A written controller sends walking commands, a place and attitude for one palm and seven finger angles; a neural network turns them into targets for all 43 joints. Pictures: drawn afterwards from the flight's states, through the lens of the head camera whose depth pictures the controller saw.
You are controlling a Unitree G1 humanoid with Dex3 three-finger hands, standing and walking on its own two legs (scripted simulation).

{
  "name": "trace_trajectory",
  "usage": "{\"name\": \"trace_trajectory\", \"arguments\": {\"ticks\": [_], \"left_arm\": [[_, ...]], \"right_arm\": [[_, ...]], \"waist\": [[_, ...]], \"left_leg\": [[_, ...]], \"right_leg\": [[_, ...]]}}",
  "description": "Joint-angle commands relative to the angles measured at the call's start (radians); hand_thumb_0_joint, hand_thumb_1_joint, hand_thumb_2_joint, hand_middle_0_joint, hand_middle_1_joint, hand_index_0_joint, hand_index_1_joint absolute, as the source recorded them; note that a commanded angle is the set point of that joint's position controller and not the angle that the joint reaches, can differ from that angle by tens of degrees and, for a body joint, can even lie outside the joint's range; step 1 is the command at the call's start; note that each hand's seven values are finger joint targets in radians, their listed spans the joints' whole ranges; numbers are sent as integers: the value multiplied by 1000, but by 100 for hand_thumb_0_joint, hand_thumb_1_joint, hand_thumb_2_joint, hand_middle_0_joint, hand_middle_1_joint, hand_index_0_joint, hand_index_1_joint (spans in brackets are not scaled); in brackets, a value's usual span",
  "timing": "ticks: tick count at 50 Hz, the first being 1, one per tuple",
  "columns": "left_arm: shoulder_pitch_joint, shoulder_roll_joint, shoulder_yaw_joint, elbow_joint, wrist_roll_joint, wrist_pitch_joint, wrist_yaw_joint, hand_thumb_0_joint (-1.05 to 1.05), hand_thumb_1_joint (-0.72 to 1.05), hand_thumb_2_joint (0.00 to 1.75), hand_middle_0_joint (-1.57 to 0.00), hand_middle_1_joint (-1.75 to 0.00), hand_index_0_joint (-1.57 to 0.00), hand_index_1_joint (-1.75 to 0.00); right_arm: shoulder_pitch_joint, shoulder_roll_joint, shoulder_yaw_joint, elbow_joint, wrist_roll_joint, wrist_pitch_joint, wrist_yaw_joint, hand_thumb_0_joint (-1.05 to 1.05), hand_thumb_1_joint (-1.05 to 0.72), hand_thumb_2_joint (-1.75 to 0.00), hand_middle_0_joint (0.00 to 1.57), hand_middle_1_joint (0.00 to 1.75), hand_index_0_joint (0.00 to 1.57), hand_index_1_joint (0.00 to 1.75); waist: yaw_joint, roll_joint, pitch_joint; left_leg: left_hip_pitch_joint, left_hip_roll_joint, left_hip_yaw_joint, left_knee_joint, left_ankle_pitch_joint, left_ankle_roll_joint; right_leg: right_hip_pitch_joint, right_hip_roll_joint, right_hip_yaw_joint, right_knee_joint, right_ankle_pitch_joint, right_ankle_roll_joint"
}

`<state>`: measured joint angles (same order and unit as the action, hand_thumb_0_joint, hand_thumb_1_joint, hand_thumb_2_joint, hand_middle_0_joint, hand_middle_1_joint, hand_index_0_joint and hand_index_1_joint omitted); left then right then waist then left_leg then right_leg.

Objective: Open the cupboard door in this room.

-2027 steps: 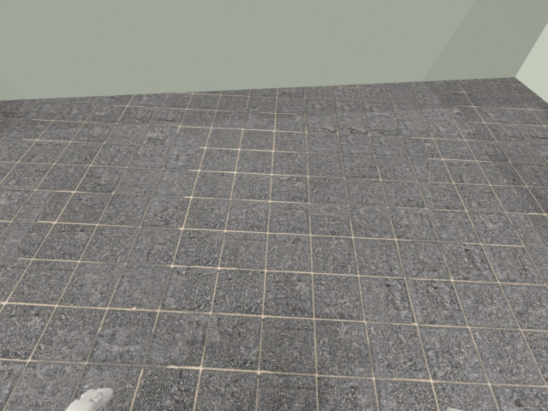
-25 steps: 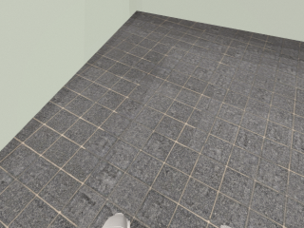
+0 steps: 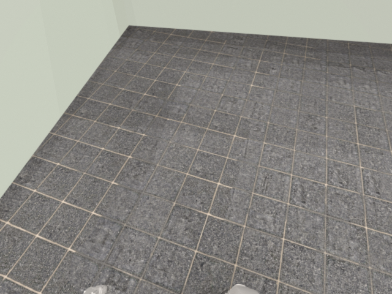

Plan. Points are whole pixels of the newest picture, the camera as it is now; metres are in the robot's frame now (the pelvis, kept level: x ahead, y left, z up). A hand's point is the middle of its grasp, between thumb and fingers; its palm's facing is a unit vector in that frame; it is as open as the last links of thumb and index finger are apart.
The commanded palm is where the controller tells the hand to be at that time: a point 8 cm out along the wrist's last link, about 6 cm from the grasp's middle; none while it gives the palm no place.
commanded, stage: turn to face it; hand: left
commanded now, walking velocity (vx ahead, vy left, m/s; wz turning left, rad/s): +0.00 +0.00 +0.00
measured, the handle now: out of the picture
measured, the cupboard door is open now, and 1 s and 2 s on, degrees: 44 44 44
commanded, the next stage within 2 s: none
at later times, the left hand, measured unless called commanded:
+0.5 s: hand (126, 292) +0.16 +0.18 -0.19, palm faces +0.24 -0.95 -0.18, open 7.3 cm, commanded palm none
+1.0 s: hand out of the picture +0.15 +0.12 -0.14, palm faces +0.49 -0.82 -0.28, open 7.4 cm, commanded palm none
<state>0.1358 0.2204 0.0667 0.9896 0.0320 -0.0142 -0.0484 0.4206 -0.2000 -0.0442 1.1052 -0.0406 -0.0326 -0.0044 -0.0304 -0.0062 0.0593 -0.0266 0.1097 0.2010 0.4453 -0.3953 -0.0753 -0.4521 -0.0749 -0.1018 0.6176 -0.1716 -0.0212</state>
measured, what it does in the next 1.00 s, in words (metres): walks ahead, turning left: right foot, then left foot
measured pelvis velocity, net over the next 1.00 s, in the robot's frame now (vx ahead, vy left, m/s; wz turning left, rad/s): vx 0.19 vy -0.10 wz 0.55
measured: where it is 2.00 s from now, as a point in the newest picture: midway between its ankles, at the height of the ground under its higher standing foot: (231, 290)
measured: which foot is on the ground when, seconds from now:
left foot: down 0.00-0.02, up 0.04-0.40, down 0.42-0.78, up 0.80-1.00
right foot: up 0.00-0.00, down 0.02-0.42, up 0.44-0.76, down 0.78-1.00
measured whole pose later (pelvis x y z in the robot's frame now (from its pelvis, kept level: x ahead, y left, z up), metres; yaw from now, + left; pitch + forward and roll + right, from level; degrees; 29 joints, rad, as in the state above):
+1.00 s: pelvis +0.19 -0.10 +0.01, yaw +31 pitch +1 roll +3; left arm 0.22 0.21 0.04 0.89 0.03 0.02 0.01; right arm 0.14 -0.26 -0.08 0.91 -0.02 0.08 0.03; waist -0.01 -0.03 0.10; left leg -0.47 0.02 0.07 0.92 -0.44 -0.06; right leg -0.21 -0.13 -0.14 0.53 -0.32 0.00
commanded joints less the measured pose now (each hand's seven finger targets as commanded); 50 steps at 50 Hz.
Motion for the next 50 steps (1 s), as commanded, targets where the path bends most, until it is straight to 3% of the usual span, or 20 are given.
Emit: {"name": "trace_trajectory", "arguments": {"ticks": [1,3,8,16,19,20,21,22,23,25,29,34,37,38,39,40,41,43,45,50], "left_arm": [[421,264,66,75,-7,-41,35,0,90,90,-20,-30,-20,-30],[294,183,45,52,-22,-36,59,0,90,90,-20,-30,-20,-30],[102,75,0,2,-13,-52,68,0,90,90,-20,-30,-20,-30],[89,95,21,-15,-15,-31,73,0,90,90,-20,-30,-20,-30],[86,113,28,-27,-18,-18,72,0,90,90,-20,-30,-20,-30],[96,105,27,-42,-22,-12,71,0,90,90,-20,-30,-20,-30],[112,55,20,-75,-34,-3,68,0,90,90,-20,-30,-20,-30],[56,79,13,-107,-26,9,71,0,90,90,-20,-30,-20,-30],[4,88,13,-140,-19,13,71,0,90,90,-20,-30,-20,-30],[-4,80,25,-122,-12,19,66,0,90,90,-20,-30,-20,-30],[41,67,23,-113,-17,35,56,0,90,90,-20,-30,-20,-30],[26,71,20,-146,-18,44,57,0,90,90,-20,-30,-20,-30],[134,98,31,-127,-20,36,58,0,90,90,-20,-30,-20,-30],[191,154,43,-122,-12,29,63,0,90,90,-20,-30,-20,-30],[201,259,65,-133,6,22,74,0,90,90,-20,-30,-20,-30],[134,276,53,-163,0,22,80,0,90,90,-20,-30,-20,-30],[37,231,37,-185,-3,22,79,0,90,90,-20,-30,-20,-30],[-12,171,31,-201,-6,16,81,0,90,90,-20,-30,-20,-30],[30,153,22,-186,-6,7,78,0,90,90,-20,-30,-20,-30],[168,216,41,-140,-3,5,78,0,90,90,-20,-30,-20,-30]], "right_arm": [[3,-35,-1,-105,39,-30,0,0,-90,-90,20,30,20,30],[-95,-65,-12,-109,38,-18,-7,0,-90,-90,20,30,20,30],[-13,22,8,-49,30,23,-5,0,-90,-90,20,30,20,30],[-169,6,-1,-132,27,44,13,0,-90,-90,20,30,20,30],[-121,-46,-11,-141,16,43,15,0,-90,-90,20,30,20,30],[-58,-102,-24,-134,9,38,13,0,-90,-90,20,30,20,30],[-4,-209,-47,-141,2,31,5,0,-90,-90,20,30,20,30],[14,-250,-53,-138,9,40,-10,0,-90,-90,20,30,20,30],[-22,-250,-55,-155,9,42,-10,0,-90,-90,20,30,20,30],[-115,-213,-44,-193,10,33,-23,0,-90,-90,20,30,20,30],[-196,-215,-45,-228,12,30,-24,0,-90,-90,20,30,20,30],[-228,-239,-67,-244,8,52,-8,0,-90,-90,20,30,20,30],[-300,-240,-79,-275,14,67,-4,0,-90,-90,20,30,20,30],[-325,-207,-78,-293,23,72,1,0,-90,-90,20,30,20,30],[-334,-118,-67,-320,29,73,7,0,-90,-90,20,30,20,30],[-370,-157,-70,-331,23,68,15,0,-90,-90,20,30,20,30],[-325,-154,-71,-325,20,73,23,0,-90,-90,20,30,20,30],[-291,-130,-70,-281,20,88,28,0,-90,-90,20,30,20,30],[-312,-108,-53,-285,24,81,34,0,-90,-90,20,30,20,30],[-388,-81,-27,-303,32,69,36,0,-90,-90,20,30,20,30]], "waist": [[178,-382,-253],[133,-182,-129],[2,-107,-90],[24,-117,-46],[-15,-52,-68],[-39,87,-124],[-53,376,-161],[-76,330,-204],[-60,200,-138],[-22,231,-148],[16,133,-169],[9,197,-135],[65,156,-121],[96,37,-123],[111,-299,-89],[105,-321,-46],[39,-216,-32],[3,-218,-41],[21,-230,-50],[87,-203,-102]], "left_leg": [[-559,-83,7,677,-239,50],[-616,5,-176,814,-135,62],[-410,16,-167,577,12,43],[-428,-6,-88,309,92,37],[-269,-39,-82,140,225,60],[-142,15,-177,58,446,103],[-15,270,-547,-21,828,250],[-5,356,-658,-58,874,342],[-110,334,-612,-84,612,336],[-150,251,-578,-97,524,279],[-182,152,-441,-94,436,228],[-267,116,-483,-127,206,216],[-413,48,-467,-71,104,167],[-520,-32,-402,48,21,113],[-698,-171,-224,337,-135,30],[-652,-126,-236,597,-204,38],[-606,-98,-260,705,-132,46],[-587,-73,-219,785,-52,24],[-576,-72,-167,626,-58,6],[-464,-108,-79,297,-45,17]], "right_leg": [[718,-380,586,-291,57,-213],[553,-350,445,-324,226,-202],[271,-252,63,-327,486,-135],[337,-273,-41,-248,474,-108],[299,-249,-90,-62,403,-50],[220,-196,-116,102,265,0],[-20,-40,-133,353,-359,85],[-70,12,23,537,-553,84],[-75,-8,78,586,-488,71],[-132,-18,108,614,-367,85],[-48,2,99,461,-273,93],[73,43,65,210,-292,85],[291,74,27,-72,-165,76],[395,-17,119,-248,-201,48],[425,-311,457,-421,-334,-57],[250,-443,520,-449,-255,-125],[175,-385,391,-419,-206,-137],[195,-277,242,-325,29,-100],[324,-233,96,-239,379,-85],[483,-267,54,-122,665,-78]]}}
